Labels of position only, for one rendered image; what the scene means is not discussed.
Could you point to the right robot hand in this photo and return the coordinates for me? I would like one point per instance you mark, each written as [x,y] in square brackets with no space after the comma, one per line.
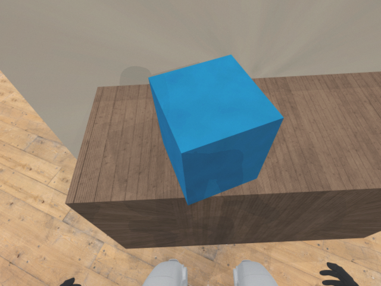
[337,272]

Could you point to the pedestal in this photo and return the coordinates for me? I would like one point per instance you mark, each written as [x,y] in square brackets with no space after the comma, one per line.
[321,179]

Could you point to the robot thigh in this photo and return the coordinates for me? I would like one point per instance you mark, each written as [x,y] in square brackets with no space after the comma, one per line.
[169,273]
[252,274]

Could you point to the robot right thigh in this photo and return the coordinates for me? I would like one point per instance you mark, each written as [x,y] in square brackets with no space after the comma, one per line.
[252,274]

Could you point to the robot left thigh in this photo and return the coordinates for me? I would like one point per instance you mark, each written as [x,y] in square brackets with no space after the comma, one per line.
[169,273]

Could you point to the carton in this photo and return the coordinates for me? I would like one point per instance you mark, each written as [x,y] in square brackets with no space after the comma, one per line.
[216,124]

